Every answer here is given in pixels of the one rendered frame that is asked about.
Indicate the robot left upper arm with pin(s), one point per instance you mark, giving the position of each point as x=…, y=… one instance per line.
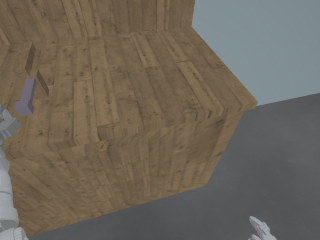
x=13, y=234

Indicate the robot left forearm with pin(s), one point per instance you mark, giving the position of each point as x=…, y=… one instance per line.
x=8, y=214

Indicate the robot right hand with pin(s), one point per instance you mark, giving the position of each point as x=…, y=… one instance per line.
x=262, y=229

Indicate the robot left hand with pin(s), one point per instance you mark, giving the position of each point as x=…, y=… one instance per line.
x=8, y=125

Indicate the counter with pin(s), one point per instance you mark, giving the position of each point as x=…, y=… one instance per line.
x=130, y=106

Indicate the tap lever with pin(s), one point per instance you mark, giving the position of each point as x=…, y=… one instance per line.
x=24, y=107

